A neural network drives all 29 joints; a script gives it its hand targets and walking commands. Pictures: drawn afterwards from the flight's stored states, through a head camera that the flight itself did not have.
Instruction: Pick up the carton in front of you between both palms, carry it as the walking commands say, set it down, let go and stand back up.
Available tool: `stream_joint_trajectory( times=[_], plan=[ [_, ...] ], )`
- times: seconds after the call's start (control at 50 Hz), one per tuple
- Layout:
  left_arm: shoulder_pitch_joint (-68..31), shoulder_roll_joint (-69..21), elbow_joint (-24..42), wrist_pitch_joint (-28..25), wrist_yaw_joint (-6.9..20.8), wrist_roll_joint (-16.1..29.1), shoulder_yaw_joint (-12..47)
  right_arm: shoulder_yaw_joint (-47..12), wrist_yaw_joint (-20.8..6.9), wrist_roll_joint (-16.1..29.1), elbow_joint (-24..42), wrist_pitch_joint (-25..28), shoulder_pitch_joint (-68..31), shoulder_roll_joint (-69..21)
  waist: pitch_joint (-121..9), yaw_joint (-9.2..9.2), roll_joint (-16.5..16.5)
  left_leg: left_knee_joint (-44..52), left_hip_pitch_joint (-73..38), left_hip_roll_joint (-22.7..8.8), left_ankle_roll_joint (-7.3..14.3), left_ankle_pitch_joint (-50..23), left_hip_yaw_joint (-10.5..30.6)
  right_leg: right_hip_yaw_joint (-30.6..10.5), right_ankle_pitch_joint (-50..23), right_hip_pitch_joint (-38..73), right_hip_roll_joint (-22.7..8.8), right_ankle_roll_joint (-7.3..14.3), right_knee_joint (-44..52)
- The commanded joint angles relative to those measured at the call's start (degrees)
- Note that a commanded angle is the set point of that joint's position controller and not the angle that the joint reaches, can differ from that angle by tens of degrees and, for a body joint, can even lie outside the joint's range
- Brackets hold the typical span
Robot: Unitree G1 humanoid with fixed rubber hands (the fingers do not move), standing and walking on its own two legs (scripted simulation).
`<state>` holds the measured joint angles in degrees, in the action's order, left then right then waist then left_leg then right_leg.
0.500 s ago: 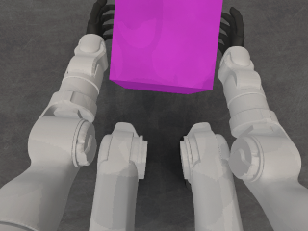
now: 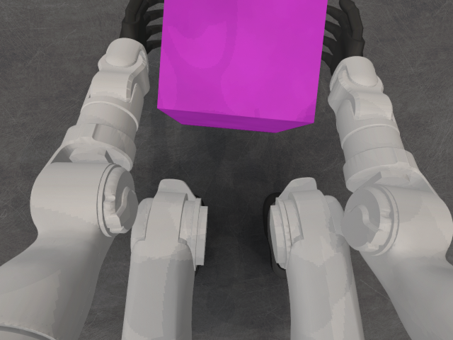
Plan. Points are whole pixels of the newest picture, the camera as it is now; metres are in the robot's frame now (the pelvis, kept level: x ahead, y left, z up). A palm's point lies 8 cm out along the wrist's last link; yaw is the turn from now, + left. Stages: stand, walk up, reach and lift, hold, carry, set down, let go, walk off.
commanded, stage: set down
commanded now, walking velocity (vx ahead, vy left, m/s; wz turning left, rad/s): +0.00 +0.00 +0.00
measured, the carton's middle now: (236, 66) +0.51 +0.00 -0.24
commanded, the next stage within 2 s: let go in 1.34 s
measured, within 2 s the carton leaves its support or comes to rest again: rests again in 0.02 s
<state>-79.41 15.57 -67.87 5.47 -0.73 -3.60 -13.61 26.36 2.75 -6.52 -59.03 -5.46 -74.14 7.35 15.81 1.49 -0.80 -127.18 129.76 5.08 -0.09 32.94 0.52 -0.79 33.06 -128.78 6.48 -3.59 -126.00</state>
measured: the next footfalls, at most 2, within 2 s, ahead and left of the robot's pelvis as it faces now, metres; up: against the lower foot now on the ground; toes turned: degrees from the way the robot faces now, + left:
none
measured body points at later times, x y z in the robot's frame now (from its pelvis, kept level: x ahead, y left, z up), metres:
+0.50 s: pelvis +0.01 +0.00 +0.02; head +0.35 +0.01 +0.31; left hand +0.54 +0.19 -0.13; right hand +0.52 -0.19 -0.13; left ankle +0.11 +0.11 -0.33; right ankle +0.12 -0.12 -0.33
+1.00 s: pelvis +0.02 +0.00 +0.15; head +0.33 +0.01 +0.47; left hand +0.54 +0.21 +0.03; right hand +0.51 -0.20 +0.04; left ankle +0.11 +0.11 -0.33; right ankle +0.12 -0.12 -0.33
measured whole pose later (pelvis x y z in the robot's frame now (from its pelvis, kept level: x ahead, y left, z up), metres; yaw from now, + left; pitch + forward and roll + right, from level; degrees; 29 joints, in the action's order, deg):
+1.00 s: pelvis +0.02 +0.00 +0.15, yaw +0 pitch +46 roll -2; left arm -61.5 19.7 -48.9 7.6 0.2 3.6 -11.5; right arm 14.7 6.2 5.3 -41.2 -7.7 -55.7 10.6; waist -3.1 2.1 0.2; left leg -96.7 113.7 3.0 0.5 28.9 1.3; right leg -0.6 28.4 -113.1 3.8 -1.2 -95.5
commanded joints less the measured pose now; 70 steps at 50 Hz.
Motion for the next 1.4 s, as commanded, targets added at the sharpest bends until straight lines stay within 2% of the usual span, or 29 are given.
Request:
stream_joint_trajectory(
  times=[0.0,0.04,0.06,0.12,0.2,0.26,0.32,0.42,0.46,0.56,0.66,0.84,0.96,1.3,1.38],
  plan=[
    [-16.96,-13.90,2.69,-2.48,4.52,1.29,4.61,-7.85,-4.80,0.61,-1.81,1.13,-16.19,-13.78,-45.05,0.21,1.38,11.36,-21.00,-0.07,0.02,-9.48,0.43,3.30,-10.34,19.44,-0.41,1.22,8.54],
    [-11.18,7.37,2.85,-4.22,-0.73,3.39,2.83,-5.21,0.57,2.67,-2.00,3.56,-9.06,7.05,-47.28,0.33,2.11,11.57,-23.71,-1.53,-0.67,-9.81,0.69,3.39,-10.73,21.86,-1.97,0.50,8.75],
    [-10.14,12.09,2.36,-4.92,-2.54,4.78,2.90,-5.53,2.44,4.73,-1.85,4.52,-8.66,11.64,-48.46,0.11,2.34,11.49,-24.30,-2.16,-0.81,-10.40,0.97,3.24,-11.04,22.55,-2.51,0.28,8.72],
    [-11.24,13.24,2.95,-6.25,-3.48,10.08,6.36,-9.87,3.57,10.75,-1.17,6.38,-10.50,13.99,-51.94,0.49,2.83,10.87,-25.86,-3.02,-0.76,-13.53,1.87,2.65,-13.99,22.74,-3.52,0.62,7.69],
    [-13.09,12.20,7.85,-7.19,-2.78,15.61,11.60,-16.11,3.26,17.26,2.82,7.51,-11.42,13.21,-58.41,1.05,3.26,9.68,-29.75,-3.85,-0.40,-18.74,2.60,2.46,-18.92,24.17,-4.45,1.07,6.84],
    [-11.80,13.84,11.72,-6.87,-2.88,18.07,12.76,-17.35,3.71,19.81,6.65,7.36,-9.23,14.99,-66.79,1.49,3.52,9.09,-34.85,-4.00,-0.44,-21.01,2.05,2.84,-21.13,28.73,-4.54,1.36,6.92],
    [-8.90,15.19,14.52,-5.91,-3.40,18.57,12.46,-17.41,4.52,20.63,10.67,6.35,-6.03,15.93,-74.40,1.21,3.85,9.60,-39.72,-3.77,-0.46,-21.34,0.78,3.66,-21.51,33.44,-4.11,1.33,7.91],
    [-4.87,15.45,22.79,-2.50,-3.83,15.39,8.80,-16.96,5.92,19.60,20.37,2.93,-1.64,14.70,-83.84,0.41,4.92,13.83,-46.39,-2.42,0.02,-19.37,-1.68,5.06,-19.18,38.97,-2.55,1.51,12.63],
    [-3.00,14.90,23.98,-0.97,-3.63,13.31,6.95,-15.97,6.25,18.14,21.85,1.34,0.11,13.81,-81.77,0.33,5.00,16.22,-45.73,-1.95,0.22,-17.78,-2.08,5.10,-17.62,38.69,-2.08,1.64,15.19],
    [0.40,11.46,19.07,-0.47,-1.90,9.92,3.90,-12.88,5.52,14.12,18.05,0.44,3.04,9.94,-67.01,0.51,3.53,21.76,-36.20,-1.89,0.34,-13.16,-1.53,4.45,-14.41,32.89,-1.88,1.36,20.84],
    [1.41,10.49,16.66,-1.47,-0.78,8.78,2.63,-11.65,4.49,12.20,16.58,1.18,3.63,8.84,-66.89,0.56,2.91,26.41,-35.68,-1.88,0.24,-13.68,-1.20,3.89,-15.61,33.94,-1.94,1.18,25.35],
    [2.48,11.47,22.86,-0.20,0.25,7.71,1.89,-11.34,4.06,11.91,22.25,-0.21,5.54,9.44,-78.70,0.69,4.52,34.96,-48.27,-1.40,-0.45,-17.63,-1.92,4.77,-18.04,41.90,-1.51,1.00,33.99],
    [4.48,11.18,26.35,1.35,1.15,6.99,1.09,-10.92,3.31,11.70,25.04,-1.45,7.73,9.33,-80.49,0.82,5.34,41.20,-56.30,-1.19,-0.74,-21.16,-1.64,5.12,-19.90,45.69,-1.34,0.91,40.38],
    [11.19,7.81,22.86,-0.70,3.48,3.41,-1.61,-8.57,0.56,8.00,21.91,0.78,14.00,6.64,-72.40,1.04,4.35,60.96,-69.17,-1.52,-1.19,-27.00,0.41,3.19,-25.63,58.56,-2.38,0.50,60.46],
    [14.80,6.52,22.32,-1.05,3.26,1.41,-2.26,-8.41,-0.25,6.23,21.44,1.31,17.46,6.27,-72.24,0.62,4.25,65.18,-73.49,-1.75,-1.31,-29.10,0.78,2.86,-27.01,62.45,-2.64,0.51,64.63]
  ],
)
